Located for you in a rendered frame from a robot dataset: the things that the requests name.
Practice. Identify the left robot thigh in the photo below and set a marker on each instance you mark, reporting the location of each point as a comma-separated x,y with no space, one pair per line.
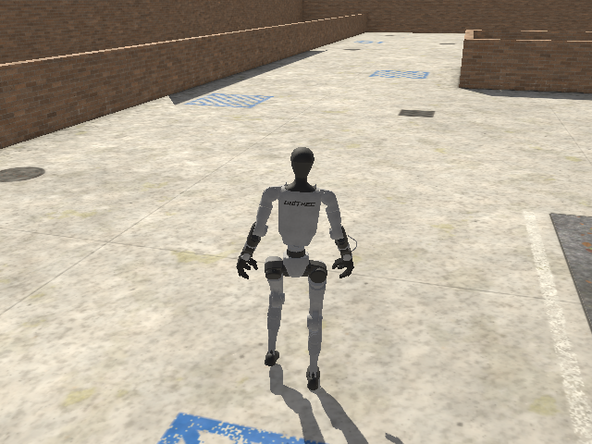
274,275

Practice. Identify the right robot upper arm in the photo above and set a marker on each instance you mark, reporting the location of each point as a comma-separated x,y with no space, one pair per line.
333,214

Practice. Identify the left robot upper arm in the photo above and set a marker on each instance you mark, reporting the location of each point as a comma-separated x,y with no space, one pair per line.
270,194

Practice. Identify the robot right hand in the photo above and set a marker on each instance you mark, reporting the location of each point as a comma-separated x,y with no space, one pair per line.
340,263

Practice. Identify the right robot forearm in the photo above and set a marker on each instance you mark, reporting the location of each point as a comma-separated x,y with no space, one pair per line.
344,246

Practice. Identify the robot left shin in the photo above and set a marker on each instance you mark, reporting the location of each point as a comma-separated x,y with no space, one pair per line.
273,324

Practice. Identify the left robot forearm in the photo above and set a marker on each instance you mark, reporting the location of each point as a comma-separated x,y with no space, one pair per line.
250,245

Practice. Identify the robot left hand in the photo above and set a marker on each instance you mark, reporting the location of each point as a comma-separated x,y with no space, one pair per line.
242,264

